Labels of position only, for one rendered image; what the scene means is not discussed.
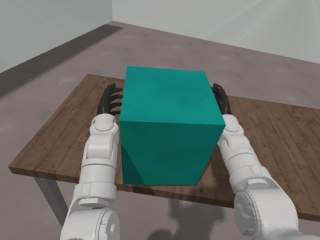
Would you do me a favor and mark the table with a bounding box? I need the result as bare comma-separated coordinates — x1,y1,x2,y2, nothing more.
8,74,320,228

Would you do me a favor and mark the left robot forearm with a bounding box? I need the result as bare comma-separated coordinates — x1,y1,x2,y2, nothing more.
60,113,119,240

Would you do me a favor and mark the robot right hand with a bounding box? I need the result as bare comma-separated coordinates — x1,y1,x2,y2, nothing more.
211,83,232,115

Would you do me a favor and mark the robot left hand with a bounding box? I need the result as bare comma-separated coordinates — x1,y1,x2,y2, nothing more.
96,83,123,116

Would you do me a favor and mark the robot right upper arm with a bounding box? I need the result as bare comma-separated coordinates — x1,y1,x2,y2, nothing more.
234,188,320,240

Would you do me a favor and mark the carton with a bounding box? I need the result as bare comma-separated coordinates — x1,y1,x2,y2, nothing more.
119,66,226,185

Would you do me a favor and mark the robot left upper arm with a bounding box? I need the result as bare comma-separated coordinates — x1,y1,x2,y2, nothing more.
61,208,121,240

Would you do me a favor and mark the right robot forearm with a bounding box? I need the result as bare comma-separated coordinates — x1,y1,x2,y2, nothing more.
217,114,299,226

